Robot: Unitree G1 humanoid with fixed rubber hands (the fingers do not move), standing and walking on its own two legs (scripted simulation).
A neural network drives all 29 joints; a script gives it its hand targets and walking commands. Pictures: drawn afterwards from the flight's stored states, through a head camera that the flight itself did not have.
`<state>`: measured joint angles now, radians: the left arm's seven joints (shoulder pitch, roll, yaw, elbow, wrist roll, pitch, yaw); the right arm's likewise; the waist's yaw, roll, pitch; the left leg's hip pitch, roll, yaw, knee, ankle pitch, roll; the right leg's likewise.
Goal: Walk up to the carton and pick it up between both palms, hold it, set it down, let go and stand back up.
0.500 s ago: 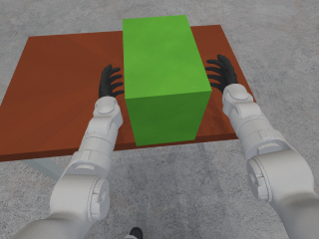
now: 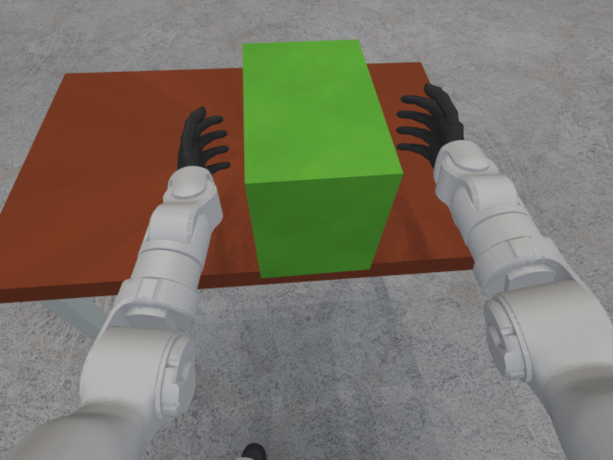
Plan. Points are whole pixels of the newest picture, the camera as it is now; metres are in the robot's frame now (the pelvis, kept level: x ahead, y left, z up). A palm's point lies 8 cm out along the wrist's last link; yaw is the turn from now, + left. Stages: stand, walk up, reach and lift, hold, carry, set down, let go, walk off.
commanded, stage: set down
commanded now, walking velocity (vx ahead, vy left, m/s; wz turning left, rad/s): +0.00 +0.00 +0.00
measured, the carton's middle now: (308, 161) +0.51 +0.05 +0.06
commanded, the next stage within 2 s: none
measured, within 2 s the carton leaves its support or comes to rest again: neither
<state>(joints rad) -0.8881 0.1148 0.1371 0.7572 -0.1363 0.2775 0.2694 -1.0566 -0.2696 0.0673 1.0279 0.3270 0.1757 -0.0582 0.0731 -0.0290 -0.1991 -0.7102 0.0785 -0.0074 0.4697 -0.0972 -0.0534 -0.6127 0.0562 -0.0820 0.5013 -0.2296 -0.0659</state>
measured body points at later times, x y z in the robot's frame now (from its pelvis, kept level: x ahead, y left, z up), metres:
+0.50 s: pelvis -0.01 +0.00 +0.01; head +0.04 +0.02 +0.45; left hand +0.40 +0.18 +0.11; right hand +0.44 -0.14 +0.13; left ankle +0.06 +0.15 -0.73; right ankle -0.01 -0.08 -0.73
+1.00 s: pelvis -0.01 +0.01 +0.01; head +0.03 +0.03 +0.46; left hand +0.35 +0.18 +0.08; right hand +0.38 -0.15 +0.08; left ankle +0.06 +0.15 -0.73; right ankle -0.01 -0.08 -0.73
